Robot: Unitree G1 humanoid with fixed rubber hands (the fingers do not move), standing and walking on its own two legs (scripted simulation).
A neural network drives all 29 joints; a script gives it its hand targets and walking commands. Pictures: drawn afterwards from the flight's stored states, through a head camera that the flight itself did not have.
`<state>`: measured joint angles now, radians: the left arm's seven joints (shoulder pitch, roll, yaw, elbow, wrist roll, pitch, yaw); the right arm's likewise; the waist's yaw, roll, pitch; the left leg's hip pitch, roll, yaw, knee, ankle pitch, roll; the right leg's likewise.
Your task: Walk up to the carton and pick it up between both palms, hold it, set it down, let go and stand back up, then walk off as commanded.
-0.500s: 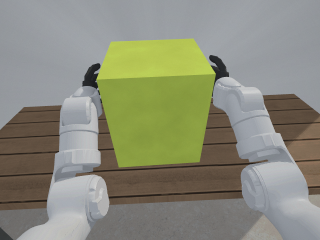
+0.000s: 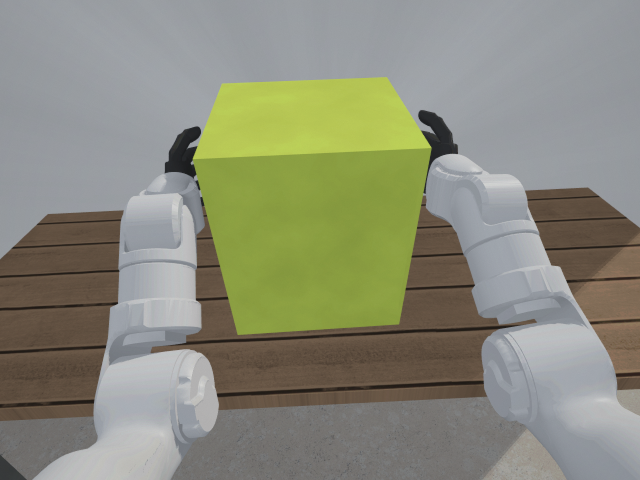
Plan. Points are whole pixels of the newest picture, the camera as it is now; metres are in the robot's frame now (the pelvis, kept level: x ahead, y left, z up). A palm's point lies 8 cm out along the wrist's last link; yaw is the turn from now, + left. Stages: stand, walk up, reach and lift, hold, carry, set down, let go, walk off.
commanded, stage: hold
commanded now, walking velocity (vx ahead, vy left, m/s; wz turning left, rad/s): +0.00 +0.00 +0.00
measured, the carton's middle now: (312, 206) +0.40 +0.02 +0.23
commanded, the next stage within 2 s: set down in 0.78 s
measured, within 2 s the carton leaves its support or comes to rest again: neither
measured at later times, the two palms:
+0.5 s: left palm (182, 188) +0.37 +0.17 +0.27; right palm (439, 171) +0.38 -0.13 +0.28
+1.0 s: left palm (184, 181) +0.38 +0.17 +0.28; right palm (439, 165) +0.39 -0.13 +0.28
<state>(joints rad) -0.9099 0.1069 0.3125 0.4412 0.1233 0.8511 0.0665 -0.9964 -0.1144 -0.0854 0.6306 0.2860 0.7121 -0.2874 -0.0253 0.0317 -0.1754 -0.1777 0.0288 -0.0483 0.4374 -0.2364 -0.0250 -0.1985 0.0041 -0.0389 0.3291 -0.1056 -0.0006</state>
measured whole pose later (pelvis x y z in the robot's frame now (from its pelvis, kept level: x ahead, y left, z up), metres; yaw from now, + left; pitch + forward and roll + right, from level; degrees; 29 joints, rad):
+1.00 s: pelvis +0.00 +0.00 +0.00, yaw +0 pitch -1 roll -1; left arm -0.95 0.11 0.33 0.52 0.13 0.77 0.07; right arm -1.03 -0.12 -0.10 0.69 0.27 0.64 -0.28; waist -0.03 0.03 -0.17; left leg -0.18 0.03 -0.05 0.44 -0.24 -0.02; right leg -0.20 0.00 -0.04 0.33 -0.11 0.00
